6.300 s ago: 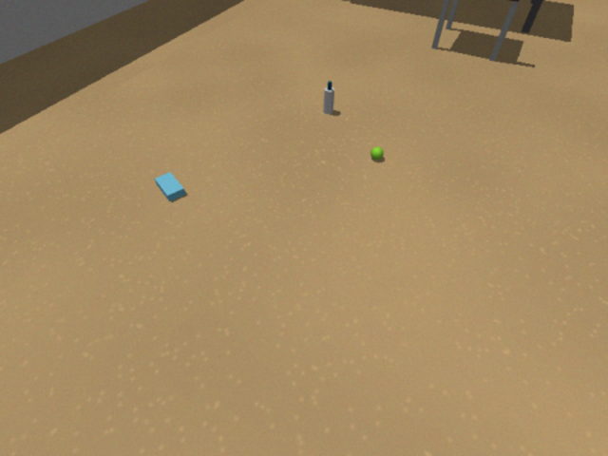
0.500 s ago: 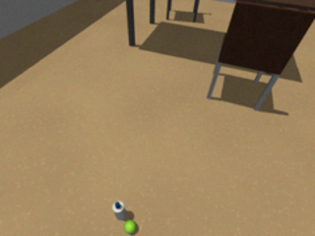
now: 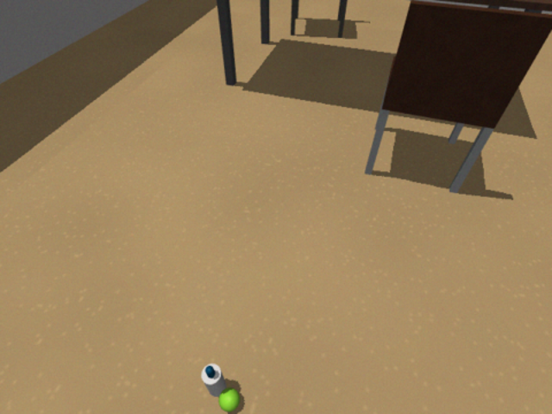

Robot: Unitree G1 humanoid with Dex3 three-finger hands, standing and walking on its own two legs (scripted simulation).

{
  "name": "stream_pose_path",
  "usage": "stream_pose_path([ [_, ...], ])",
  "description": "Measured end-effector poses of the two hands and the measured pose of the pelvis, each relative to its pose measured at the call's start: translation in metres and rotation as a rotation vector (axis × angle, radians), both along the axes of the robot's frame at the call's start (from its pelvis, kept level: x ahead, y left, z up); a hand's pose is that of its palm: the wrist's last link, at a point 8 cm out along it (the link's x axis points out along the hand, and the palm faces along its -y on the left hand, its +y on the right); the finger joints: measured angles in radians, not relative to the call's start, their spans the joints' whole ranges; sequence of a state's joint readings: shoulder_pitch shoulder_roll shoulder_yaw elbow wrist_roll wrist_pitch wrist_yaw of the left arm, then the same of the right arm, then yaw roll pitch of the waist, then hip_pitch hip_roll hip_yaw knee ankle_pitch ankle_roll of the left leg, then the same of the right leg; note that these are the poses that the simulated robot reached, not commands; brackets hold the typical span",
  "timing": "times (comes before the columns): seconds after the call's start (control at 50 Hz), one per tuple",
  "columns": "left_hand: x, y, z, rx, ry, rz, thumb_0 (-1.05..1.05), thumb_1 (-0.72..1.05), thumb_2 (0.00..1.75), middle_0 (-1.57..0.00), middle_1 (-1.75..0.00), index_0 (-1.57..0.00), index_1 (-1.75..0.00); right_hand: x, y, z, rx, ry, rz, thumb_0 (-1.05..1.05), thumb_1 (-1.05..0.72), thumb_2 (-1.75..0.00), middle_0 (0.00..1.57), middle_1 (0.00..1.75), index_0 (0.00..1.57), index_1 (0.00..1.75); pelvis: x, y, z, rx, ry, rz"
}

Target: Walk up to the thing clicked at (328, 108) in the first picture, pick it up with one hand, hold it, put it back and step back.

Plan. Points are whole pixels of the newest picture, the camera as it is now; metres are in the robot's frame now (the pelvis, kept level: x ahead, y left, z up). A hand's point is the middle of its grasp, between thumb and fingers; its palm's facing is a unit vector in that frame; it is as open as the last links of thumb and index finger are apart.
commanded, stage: walk up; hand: left
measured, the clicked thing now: (213, 378) +0.36 +0.21 -0.68
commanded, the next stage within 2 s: stand in 0.72 s
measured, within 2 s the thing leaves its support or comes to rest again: neither
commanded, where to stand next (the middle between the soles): +0.03 -0.01 m, yaw +0 degrees
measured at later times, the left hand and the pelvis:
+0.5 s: hand out of the picture +0.09 +0.25 -0.15, palm faces -0.02 -0.94 -0.34, open 7.4 cm; pelvis +0.00 +0.00 +0.00, yaw -1 degrees
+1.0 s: hand out of the picture +0.09 +0.25 -0.15, palm faces -0.02 -0.94 -0.34, open 7.4 cm; pelvis +0.00 +0.00 +0.00, yaw +0 degrees
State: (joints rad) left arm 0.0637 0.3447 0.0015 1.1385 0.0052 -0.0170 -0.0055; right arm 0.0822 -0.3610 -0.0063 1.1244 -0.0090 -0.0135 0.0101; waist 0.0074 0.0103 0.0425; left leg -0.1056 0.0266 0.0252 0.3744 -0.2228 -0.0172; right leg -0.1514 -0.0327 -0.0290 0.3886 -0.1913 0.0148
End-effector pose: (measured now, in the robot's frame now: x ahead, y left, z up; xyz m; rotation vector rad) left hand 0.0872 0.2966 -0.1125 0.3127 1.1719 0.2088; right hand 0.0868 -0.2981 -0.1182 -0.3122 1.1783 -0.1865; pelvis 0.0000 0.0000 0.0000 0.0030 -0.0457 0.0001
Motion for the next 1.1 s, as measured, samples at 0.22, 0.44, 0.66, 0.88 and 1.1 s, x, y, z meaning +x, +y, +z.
stream_pose_path([
  [0.22, 0.001, -0.006, -0.003, -0.013, 0.025, -0.009, 0.00, 0.90, 0.90, -0.21, -0.30, -0.20, -0.30, -0.021, -0.005, -0.002, -0.006, 0.052, -0.032, 0.00, -0.90, -0.90, 0.20, 0.30, 0.20, 0.30, 0.001, -0.001, 0.001, 0.001, 0.001, -0.007],
  [0.44, -0.004, -0.004, -0.002, -0.006, 0.046, -0.002, 0.00, 0.90, 0.90, -0.21, -0.30, -0.20, -0.30, -0.026, -0.001, -0.005, 0.005, 0.066, -0.039, 0.00, -0.90, -0.90, 0.20, 0.30, 0.20, 0.30, 0.003, -0.001, 0.002, 0.000, 0.000, -0.012],
  [0.66, -0.002, -0.003, -0.002, -0.006, 0.040, 0.001, 0.00, 0.90, 0.90, -0.21, -0.30, -0.20, -0.30, -0.019, 0.001, -0.003, 0.005, 0.048, -0.034, 0.00, -0.90, -0.90, 0.20, 0.30, 0.20, 0.30, 0.006, 0.000, 0.002, 0.000, 0.000, -0.014],
  [0.88, -0.001, -0.003, -0.002, -0.008, 0.037, -0.003, 0.00, 0.90, 0.90, -0.21, -0.30, -0.20, -0.30, -0.011, 0.002, 0.001, -0.001, 0.037, -0.022, 0.00, -0.90, -0.90, 0.20, 0.30, 0.20, 0.30, 0.002, 0.000, 0.003, 0.001, 0.001, -0.009],
  [1.1, -0.014, -0.004, 0.000, -0.002, 0.046, 0.002, 0.00, 0.90, 0.90, -0.21, -0.30, -0.20, -0.30, -0.013, 0.001, 0.000, 0.007, 0.033, -0.007, 0.00, -0.90, -0.90, 0.20, 0.30, 0.20, 0.30, -0.005, -0.003, 0.004, 0.002, -0.002, -0.003],
])
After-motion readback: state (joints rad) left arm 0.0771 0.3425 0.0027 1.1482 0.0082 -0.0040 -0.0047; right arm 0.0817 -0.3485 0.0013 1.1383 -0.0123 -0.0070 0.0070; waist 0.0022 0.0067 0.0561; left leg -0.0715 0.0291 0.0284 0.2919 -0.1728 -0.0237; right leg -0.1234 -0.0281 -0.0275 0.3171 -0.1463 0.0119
